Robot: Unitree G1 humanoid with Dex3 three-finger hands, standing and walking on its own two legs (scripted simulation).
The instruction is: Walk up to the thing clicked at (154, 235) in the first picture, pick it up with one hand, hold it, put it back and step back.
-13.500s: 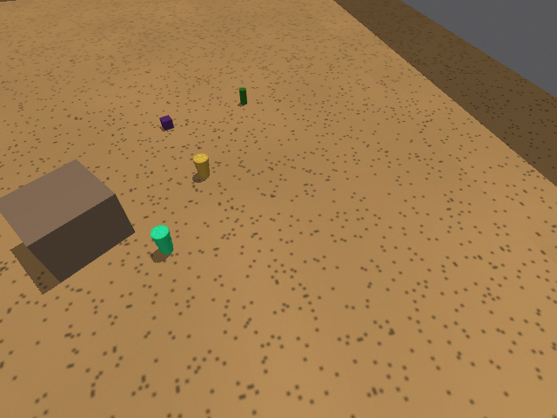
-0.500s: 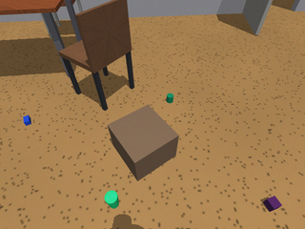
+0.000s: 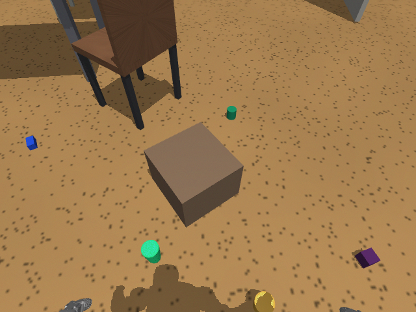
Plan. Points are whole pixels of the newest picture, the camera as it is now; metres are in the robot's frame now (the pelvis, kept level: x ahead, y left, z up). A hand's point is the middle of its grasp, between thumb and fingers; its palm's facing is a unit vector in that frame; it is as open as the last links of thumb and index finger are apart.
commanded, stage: rise first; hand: left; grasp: from above
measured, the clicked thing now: (152, 253) +0.46 +0.26 -0.71
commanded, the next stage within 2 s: none
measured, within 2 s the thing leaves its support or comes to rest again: neither
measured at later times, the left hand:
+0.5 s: hand out of the picture +0.15 +0.26 -0.21, palm faces -0.10 -0.91 -0.41, open 13.9 cm
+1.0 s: hand out of the picture +0.14 +0.27 -0.24, palm faces -0.19 -0.86 -0.48, open 14.0 cm
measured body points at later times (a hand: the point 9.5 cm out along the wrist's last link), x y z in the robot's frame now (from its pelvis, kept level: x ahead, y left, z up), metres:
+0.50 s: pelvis +0.01 +0.01 -0.06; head +0.09 +0.02 +0.38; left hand +0.16 +0.31 -0.18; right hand +0.15 -0.26 -0.16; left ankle +0.01 +0.11 -0.74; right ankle +0.01 -0.12 -0.74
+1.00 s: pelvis +0.00 +0.01 -0.11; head +0.11 +0.02 +0.33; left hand +0.15 +0.31 -0.21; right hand +0.17 -0.24 -0.19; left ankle +0.01 +0.11 -0.74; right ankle +0.01 -0.12 -0.74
